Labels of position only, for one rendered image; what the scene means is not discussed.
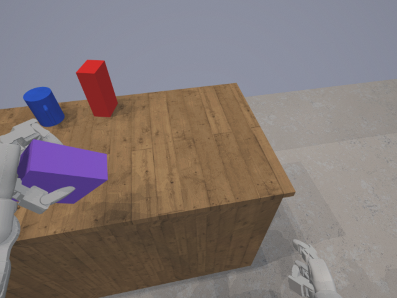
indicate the left robot hand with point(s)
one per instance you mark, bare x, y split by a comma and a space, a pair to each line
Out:
12, 145

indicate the sponge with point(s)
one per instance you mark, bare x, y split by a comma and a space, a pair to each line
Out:
52, 166

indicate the left robot forearm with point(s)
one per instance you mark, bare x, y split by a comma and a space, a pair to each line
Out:
9, 233

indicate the right robot hand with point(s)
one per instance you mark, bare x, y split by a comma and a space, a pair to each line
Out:
316, 275

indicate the table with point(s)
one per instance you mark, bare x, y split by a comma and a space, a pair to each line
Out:
193, 186

